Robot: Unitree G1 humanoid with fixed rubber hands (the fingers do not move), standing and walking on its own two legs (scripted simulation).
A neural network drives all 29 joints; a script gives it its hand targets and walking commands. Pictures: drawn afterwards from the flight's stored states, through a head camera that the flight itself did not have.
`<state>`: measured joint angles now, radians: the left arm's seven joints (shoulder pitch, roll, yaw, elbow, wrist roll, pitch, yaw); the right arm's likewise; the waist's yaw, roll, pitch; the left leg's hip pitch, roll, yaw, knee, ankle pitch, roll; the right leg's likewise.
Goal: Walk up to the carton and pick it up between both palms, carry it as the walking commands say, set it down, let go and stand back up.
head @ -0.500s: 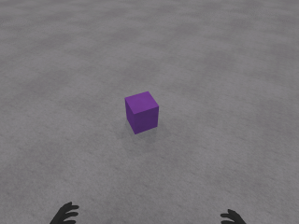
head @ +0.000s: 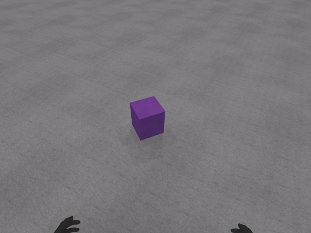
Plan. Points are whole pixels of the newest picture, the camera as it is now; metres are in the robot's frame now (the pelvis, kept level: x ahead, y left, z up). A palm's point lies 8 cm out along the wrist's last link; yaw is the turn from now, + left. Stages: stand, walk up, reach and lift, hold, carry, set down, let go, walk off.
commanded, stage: stand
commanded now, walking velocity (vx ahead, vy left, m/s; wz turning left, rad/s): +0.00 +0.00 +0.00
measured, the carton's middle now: (147, 118) +1.11 +0.04 -0.63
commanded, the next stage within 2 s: walk up in 1.16 s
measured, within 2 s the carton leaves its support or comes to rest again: neither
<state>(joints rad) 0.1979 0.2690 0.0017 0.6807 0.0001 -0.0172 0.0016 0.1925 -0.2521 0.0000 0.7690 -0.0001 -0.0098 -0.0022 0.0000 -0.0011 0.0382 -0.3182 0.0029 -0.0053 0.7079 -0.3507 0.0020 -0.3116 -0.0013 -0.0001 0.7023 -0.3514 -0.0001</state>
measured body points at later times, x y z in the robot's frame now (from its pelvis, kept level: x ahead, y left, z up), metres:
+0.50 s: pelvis -0.01 +0.00 +0.00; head -0.01 +0.00 +0.45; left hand +0.13 +0.26 -0.10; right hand +0.11 -0.26 -0.12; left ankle +0.02 +0.12 -0.72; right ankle +0.02 -0.12 -0.72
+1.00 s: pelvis -0.01 +0.00 +0.00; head -0.02 +0.00 +0.45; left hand +0.11 +0.26 -0.11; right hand +0.10 -0.26 -0.12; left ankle +0.02 +0.12 -0.72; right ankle +0.02 -0.12 -0.72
